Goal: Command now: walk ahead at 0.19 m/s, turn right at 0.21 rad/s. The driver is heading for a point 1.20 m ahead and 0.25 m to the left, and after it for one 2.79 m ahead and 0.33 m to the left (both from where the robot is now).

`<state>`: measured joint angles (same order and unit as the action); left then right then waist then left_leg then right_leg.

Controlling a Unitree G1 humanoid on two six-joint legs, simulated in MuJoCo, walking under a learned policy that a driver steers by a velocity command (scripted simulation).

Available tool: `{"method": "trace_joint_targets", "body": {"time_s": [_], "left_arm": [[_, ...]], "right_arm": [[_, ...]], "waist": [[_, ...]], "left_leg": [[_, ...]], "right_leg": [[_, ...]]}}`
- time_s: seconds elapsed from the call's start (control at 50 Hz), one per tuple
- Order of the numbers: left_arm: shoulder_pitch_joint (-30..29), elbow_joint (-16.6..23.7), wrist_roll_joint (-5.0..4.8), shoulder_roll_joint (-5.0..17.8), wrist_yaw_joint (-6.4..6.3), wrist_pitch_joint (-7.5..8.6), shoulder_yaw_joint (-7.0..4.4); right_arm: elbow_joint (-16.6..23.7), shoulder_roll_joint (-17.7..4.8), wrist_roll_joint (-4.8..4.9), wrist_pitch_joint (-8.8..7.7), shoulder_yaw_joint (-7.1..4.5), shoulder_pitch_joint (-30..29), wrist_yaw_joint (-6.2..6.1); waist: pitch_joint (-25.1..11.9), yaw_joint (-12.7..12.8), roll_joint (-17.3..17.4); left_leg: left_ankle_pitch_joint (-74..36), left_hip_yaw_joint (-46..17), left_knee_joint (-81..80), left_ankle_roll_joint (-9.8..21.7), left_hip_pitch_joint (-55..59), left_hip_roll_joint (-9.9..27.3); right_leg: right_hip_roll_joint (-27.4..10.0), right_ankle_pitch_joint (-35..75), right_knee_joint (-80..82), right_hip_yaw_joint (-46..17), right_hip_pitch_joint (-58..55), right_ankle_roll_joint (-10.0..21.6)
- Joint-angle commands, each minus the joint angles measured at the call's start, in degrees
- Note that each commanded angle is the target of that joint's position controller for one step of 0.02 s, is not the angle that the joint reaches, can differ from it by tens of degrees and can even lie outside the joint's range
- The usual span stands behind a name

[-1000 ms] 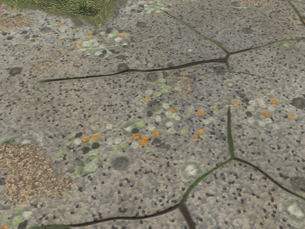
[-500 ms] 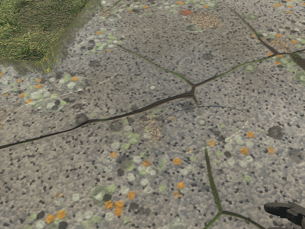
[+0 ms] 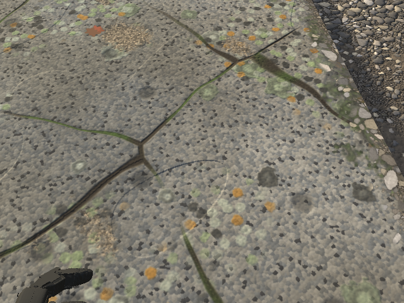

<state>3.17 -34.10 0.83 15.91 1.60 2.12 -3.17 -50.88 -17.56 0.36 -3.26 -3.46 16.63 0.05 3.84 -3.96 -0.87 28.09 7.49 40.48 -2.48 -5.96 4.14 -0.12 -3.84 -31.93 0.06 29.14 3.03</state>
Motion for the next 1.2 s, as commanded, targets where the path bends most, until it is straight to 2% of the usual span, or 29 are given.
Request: {"method": "trace_joint_targets", "body": {"time_s": [0.02,0.04,0.08,0.1,0.12,0.2,0.28,0.32,0.34,0.38,0.5,0.56,0.62,0.66,0.7,0.72,0.76,0.78,0.82,0.88,0.96,1.02,1.08,1.1,1.12,1.14,1.16,1.18,1.2], "left_arm": [[15.3,0.8,0.33,9.6,-0.42,-0.61,-2.45],[11.7,0.1,-0.33,8.2,-0.13,-0.48,-1.81],[5.6,-1.1,-0.5,5.7,-0.06,-0.33,-1.03],[3.4,-1.2,0.47,7.2,-0.22,-0.12,-1.36],[1.4,-1.3,0.68,7.3,-0.22,0.14,-1.63],[1.5,-3.8,0.62,5.5,-1.18,-0.02,-1.19],[0.4,-6.2,0.11,3.9,-1.56,-0.92,-0.31],[4.1,-8.4,0.64,1.6,-1.48,-1.0,0.52],[8.2,-8.9,0.54,1.4,-1.54,-1.09,0.26],[4.7,-9.4,0.33,3.6,-2.32,-1.71,-0.25],[5.4,-13.0,-0.12,3.3,-2.77,-1.86,-0.53],[6.5,-15.2,-1.01,3.2,-2.79,-1.94,-0.9],[5.3,-15.3,-1.59,1.8,-2.49,-0.32,-0.88],[4.6,-15.3,-1.97,1.4,-1.88,1.48,-0.86],[8.7,-17.5,-2.21,1.9,-1.39,2.52,-1.24],[14.1,-19.9,-2.37,3.1,-1.36,2.64,-1.82],[24.9,-23.5,-2.64,12.3,-1.36,2.89,-4.56],[25.9,-23.4,-1.52,9.0,-1.1,3.4,-3.37],[23.0,-22.5,-0.96,5.2,-0.97,4.14,-1.96],[21.2,-22.7,-1.15,2.8,-1.22,3.0,-0.4],[17.9,-22.0,-0.51,6.0,-3.09,1.52,-0.33],[18.9,-23.7,-1.07,7.4,-3.3,1.67,-0.73],[15.2,-23.6,-1.65,6.5,-3.37,1.69,-0.71],[16.5,-23.8,-1.13,5.9,-3.21,1.56,-0.58],[21.6,-23.9,0.7,3.0,-2.97,1.6,0.3],[28.8,-26.0,-0.31,-2.2,-2.76,1.14,1.7],[26.9,-26.6,-1.25,2.0,-2.58,0.42,0.55],[21.8,-25.2,-2.07,3.4,-2.83,-0.31,-0.02],[18.8,-24.8,-1.91,3.2,-3.45,-1.15,-0.2]], "right_arm": [[2.3,-8.0,0.67,-0.81,-0.36,4.8,1.19],[4.2,-7.6,1.73,-0.29,-0.26,-0.4,1.12],[4.2,-6.1,-0.14,1.56,-0.12,-5.5,-0.66],[3.2,-5.1,0.21,2.74,-0.04,-0.5,-1.06],[2.3,-4.8,-0.03,3.36,0.1,2.0,-1.49],[1.7,-3.5,-0.65,3.47,0.38,-0.7,-2.05],[1.6,-2.8,-1.4,3.81,0.49,-2.8,-1.46],[2.8,-5.8,-2.47,3.53,0.29,-4.4,-1.4],[2.7,-8.9,-1.68,3.46,-0.38,-7.6,-1.6],[2.3,-3.9,-1.88,2.76,0.7,-9.1,-1.07],[-0.7,-3.7,-0.88,1.17,1.15,-6.6,-1.14],[-2.1,-5.0,-0.11,2.0,0.56,-4.9,-1.48],[-2.6,-6.8,0.79,1.46,-0.22,-1.9,-1.57],[-3.2,-8.0,1.22,0.45,-0.91,-1.0,-1.52],[-2.2,-7.2,1.38,-0.04,-0.96,-4.7,-1.21],[-0.9,-5.8,1.43,-0.06,-0.66,-8.7,-0.99],[3.0,-1.6,0.6,-1.77,0.43,-13.1,-0.86],[3.1,-3.6,0.84,-2.58,-0.15,-13.5,-0.79],[2.0,-2.9,2.31,-3.31,-0.15,-11.3,0.26],[2.8,-1.6,1.27,-3.08,-0.3,-13.8,1.3],[4.8,2.7,0.4,-1.85,1.41,-19.3,1.77],[4.7,-0.7,0.67,-1.01,0.62,-18.2,1.35],[1.3,-4.7,-0.45,-0.73,-1.28,-9.0,0.74],[0.3,-6.5,-0.93,-0.71,-1.94,-5.9,0.4],[0.0,-9.5,-2.08,-0.54,-2.29,-2.5,0.14],[-0.7,-6.6,-2.44,-0.1,-0.96,-1.3,0.57],[-0.3,-4.1,-0.79,0.08,-0.23,-4.2,1.23],[0.6,-3.3,0.06,0.11,0.11,-10.0,1.27],[1.1,-2.0,-0.3,0.11,0.71,-13.5,1.2]], "waist": [[-31.1,8.3,-5.3],[-22.2,7.3,-4.8],[-11.7,4.9,0.1],[-11.5,1.4,-5.3],[-10.6,0.5,-6.7],[-12.8,1.8,-4.9],[-9.5,1.1,-4.7],[-5.0,2.7,0.4],[-3.5,7.1,8.9],[-1.9,5.1,9.1],[-5.3,3.5,3.4],[-4.7,2.9,4.1],[1.2,1.9,8.2],[3.0,2.3,10.3],[1.5,5.4,9.4],[0.4,8.3,7.2],[-2.4,11.3,-14.1],[-2.7,11.5,-12.4],[-3.1,8.5,-4.9],[-0.8,6.7,-3.7],[-0.5,6.3,-4.5],[-2.8,5.0,-7.0],[-6.9,-0.7,-5.6],[-9.1,-1.8,-2.4],[-15.8,0.0,6.7],[-25.1,2.2,16.1],[-22.1,2.3,10.0],[-13.3,3.2,7.6],[-9.2,4.1,4.7]], "left_leg": [[11.9,-12.7,33.9,-0.5,-24.5,-1.0],[9.6,-11.1,32.1,-0.2,-28.5,0.6],[3.4,-9.5,23.1,-0.1,-24.9,2.7],[-0.3,-10.0,21.8,-1.1,-18.4,2.8],[-1.7,-9.2,18.3,-2.1,-15.3,2.2],[-9.7,-8.8,5.2,-1.7,-10.2,1.4],[-18.7,-7.2,-8.3,0.6,-2.2,-0.5],[-23.9,-13.4,-17.1,3.3,-1.6,4.6],[-14.9,-14.0,-17.5,5.6,-8.1,6.0],[-1.4,-13.5,-21.7,4.3,-17.1,3.2],[-19.5,-10.3,-16.8,2.8,-8.7,0.9],[-1.6,-11.1,-17.9,5.7,-8.5,0.5],[12.8,-23.0,-24.2,11.3,-6.9,8.2],[9.7,-30.6,-26.5,14.7,-5.3,13.7],[0.4,-26.2,-23.8,13.1,-8.4,11.9],[-4.8,-20.5,-19.7,10.5,-13.4,8.3],[-9.0,-4.0,9.1,2.5,-32.2,-5.5],[3.7,-8.7,21.1,2.6,-41.3,-5.4],[-1.3,-11.6,28.5,5.3,-46.7,-1.0],[-9.8,-8.4,21.1,4.9,-43.2,1.3],[-21.8,-2.6,-1.5,2.0,-25.0,-3.5],[-30.1,-4.4,-7.4,3.3,-15.4,-5.0],[-34.2,-5.6,-12.6,6.9,-4.7,-6.2],[-45.2,-7.5,-13.9,8.2,2.0,-3.5],[-67.0,-17.8,-8.9,12.9,16.8,7.1],[-69.7,-33.0,-13.3,22.8,22.1,18.9],[-53.3,-34.4,-17.7,21.8,14.0,16.4],[-41.5,-29.6,-20.5,19.5,5.9,14.3],[-33.5,-26.3,-23.0,17.5,-1.0,12.1]], "right_leg": [[-22.2,43.1,4.0,-27.9,-45.0,18.7],[-18.7,37.0,5.3,-20.8,-38.8,15.9],[-12.5,23.1,11.4,-13.9,-22.2,10.2],[-13.7,22.3,13.3,-12.9,-15.0,11.9],[-13.0,22.1,14.4,-11.5,-11.4,12.6],[-11.5,14.7,14.5,-8.6,-11.1,11.0],[-8.7,-13.8,15.0,-8.7,-6.5,6.8],[-3.9,-22.9,11.0,-6.8,-4.6,1.1],[-0.1,-19.8,10.0,-3.0,-7.9,-1.0],[-0.1,-12.0,6.9,-1.9,-17.1,-1.8],[-1.6,-0.7,7.0,-3.2,-18.3,-1.0],[1.5,-18.0,3.7,0.4,-15.3,-0.6],[2.2,-23.2,-3.2,2.2,-4.8,0.1],[0.6,-19.2,-5.2,1.7,-2.4,1.4],[0.2,-16.9,1.0,1.3,-11.0,3.0],[-0.5,-14.9,5.5,-0.6,-19.5,3.9],[-15.3,-11.6,17.2,-28.5,-38.8,11.9],[-19.9,-2.6,17.7,-34.9,-43.5,14.8],[-18.3,4.5,15.5,-26.4,-45.3,12.6],[-14.5,21.9,17.1,-14.9,-39.3,8.4],[-8.0,30.4,18.7,-3.4,-24.5,5.8],[-9.6,31.6,17.6,-3.6,-23.2,4.9],[-8.7,34.8,7.8,-3.3,-25.7,1.9],[-6.0,28.8,0.6,-2.0,-23.5,-0.1],[-1.7,4.5,-13.3,-0.9,-12.9,-2.3],[3.5,-33.7,-29.3,-2.8,-7.5,-5.0],[1.7,-36.0,-34.7,-7.2,-7.5,-5.4],[0.1,-33.5,-36.2,-5.2,-3.5,-5.6],[-1.6,-30.3,-34.6,-4.3,-3.4,-5.7]]}}
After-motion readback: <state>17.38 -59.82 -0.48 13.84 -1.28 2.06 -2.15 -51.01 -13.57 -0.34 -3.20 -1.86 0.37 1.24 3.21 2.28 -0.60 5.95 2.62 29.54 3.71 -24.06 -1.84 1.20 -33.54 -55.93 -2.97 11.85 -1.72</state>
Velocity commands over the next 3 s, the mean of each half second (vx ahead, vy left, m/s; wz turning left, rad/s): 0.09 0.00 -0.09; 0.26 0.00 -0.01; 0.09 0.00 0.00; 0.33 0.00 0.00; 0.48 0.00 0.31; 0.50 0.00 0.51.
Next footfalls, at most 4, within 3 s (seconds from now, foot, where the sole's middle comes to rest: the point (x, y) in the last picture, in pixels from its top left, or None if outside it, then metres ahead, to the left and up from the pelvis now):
0.30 left None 0.15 0.15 -0.76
1.10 left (163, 288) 0.48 0.13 -0.76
1.42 right None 0.40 -0.11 -0.76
2.20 right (225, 185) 0.84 -0.10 -0.76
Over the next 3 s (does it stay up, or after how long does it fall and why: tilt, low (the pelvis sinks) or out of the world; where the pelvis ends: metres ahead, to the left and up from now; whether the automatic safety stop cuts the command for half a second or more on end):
stays up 1.07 0.14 0.03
